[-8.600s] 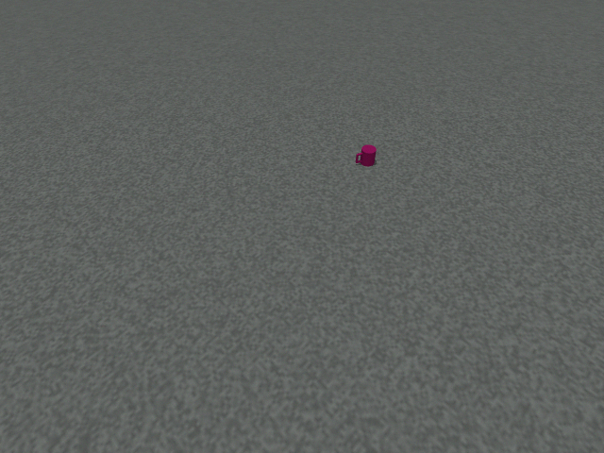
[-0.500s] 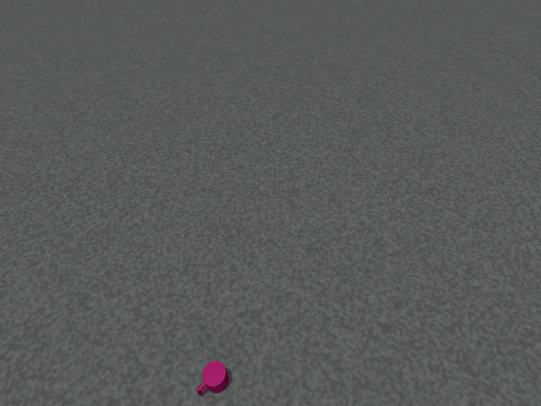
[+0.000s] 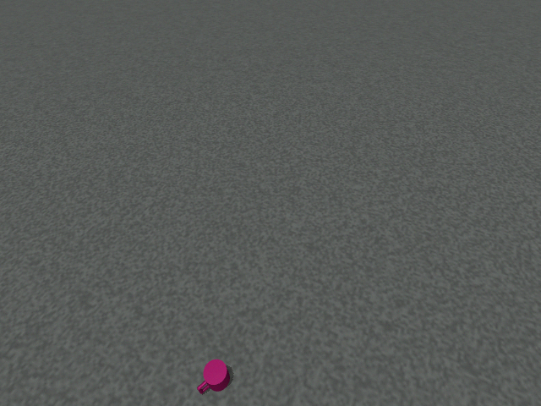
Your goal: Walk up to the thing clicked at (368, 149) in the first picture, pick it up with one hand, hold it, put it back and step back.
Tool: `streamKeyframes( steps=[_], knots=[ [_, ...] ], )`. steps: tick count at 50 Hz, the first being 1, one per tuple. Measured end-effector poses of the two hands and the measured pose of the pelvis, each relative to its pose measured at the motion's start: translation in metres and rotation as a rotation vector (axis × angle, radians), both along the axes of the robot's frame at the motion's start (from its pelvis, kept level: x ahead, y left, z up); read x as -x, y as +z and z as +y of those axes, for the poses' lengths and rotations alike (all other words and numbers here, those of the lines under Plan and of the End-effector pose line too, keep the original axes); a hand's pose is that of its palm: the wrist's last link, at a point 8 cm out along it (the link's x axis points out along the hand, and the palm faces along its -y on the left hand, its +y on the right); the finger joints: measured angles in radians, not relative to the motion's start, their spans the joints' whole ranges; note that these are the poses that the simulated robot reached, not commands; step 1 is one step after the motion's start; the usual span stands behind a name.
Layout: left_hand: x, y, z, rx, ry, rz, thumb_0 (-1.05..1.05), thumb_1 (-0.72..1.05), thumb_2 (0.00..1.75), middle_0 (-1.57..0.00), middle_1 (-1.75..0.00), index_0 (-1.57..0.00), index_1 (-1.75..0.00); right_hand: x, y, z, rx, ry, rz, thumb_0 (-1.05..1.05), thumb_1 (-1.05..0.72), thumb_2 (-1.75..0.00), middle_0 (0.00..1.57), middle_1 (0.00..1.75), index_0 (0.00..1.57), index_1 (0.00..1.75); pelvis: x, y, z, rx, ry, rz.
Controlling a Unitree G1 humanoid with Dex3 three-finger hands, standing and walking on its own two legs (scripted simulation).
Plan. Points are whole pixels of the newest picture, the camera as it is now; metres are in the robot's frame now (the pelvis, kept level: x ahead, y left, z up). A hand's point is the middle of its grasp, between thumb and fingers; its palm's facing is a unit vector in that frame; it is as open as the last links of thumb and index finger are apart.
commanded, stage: stand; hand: left
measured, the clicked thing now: (212, 379) +0.36 +0.23 -0.74
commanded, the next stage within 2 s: walk up in 0.26 s
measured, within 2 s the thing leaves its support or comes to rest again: neither
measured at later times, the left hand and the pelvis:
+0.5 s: hand out of the picture +0.06 +0.25 -0.17, palm faces -0.03 -0.92 -0.39, open 7.4 cm; pelvis -0.02 -0.03 -0.02, yaw -1 degrees
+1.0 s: hand out of the picture +0.02 +0.20 -0.17, palm faces +0.05 -0.95 -0.32, open 7.4 cm; pelvis -0.05 -0.05 -0.01, yaw +2 degrees
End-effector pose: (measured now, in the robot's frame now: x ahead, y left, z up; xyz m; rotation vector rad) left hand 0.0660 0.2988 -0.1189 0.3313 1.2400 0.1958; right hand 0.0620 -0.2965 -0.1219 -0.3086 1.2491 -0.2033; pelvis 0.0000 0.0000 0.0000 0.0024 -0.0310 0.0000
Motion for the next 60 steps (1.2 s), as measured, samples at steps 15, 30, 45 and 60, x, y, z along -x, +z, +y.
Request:
streamKeyframes(
  steps=[15, 30, 45, 60],
  knots=[
    [-0.001, -0.001, 0.001, 0.003, 0.009, 0.001, 0.01, 0.9, 0.9, -0.2, -0.3, -0.2, -0.3, -0.004, 0.001, -0.002, 0.004, -0.008, -0.014, 0.01, -0.9, -0.9, 0.21, 0.3, 0.21, 0.3, 0.0, -0.001, -0.001, -0.001, 0.002, 0.005],
    [0.029, -0.006, -0.031, -0.047, -0.001, 0.029, 0.01, 0.91, 0.9, -0.2, -0.3, -0.2, -0.3, 0.004, -0.006, -0.081, 0.101, -0.032, -0.056, 0.01, -0.9, -0.9, 0.21, 0.3, 0.21, 0.3, 0.034, -0.019, -0.05, -0.014, -0.015, -0.002],
    [0.046, -0.016, -0.061, 0.014, 0.04, -0.087, 0.01, 0.9, 0.9, -0.2, -0.3, -0.2, -0.3, 0.031, -0.016, -0.059, 0.041, 0.077, 0.002, 0.01, -0.9, -0.9, 0.21, 0.3, 0.21, 0.3, 0.052, -0.022, -0.057, -0.006, 0.056, -0.009],
    [0.063, 0.001, -0.045, 0.014, 0.067, -0.084, 0.01, 0.9, 0.9, -0.2, -0.3, -0.2, -0.3, 0.012, 0.005, -0.036, -0.006, 0.093, -0.134, 0.01, -0.9, -0.9, 0.21, 0.3, 0.21, 0.3, 0.061, -0.005, -0.047, 0.009, 0.031, -0.025]
  ],
)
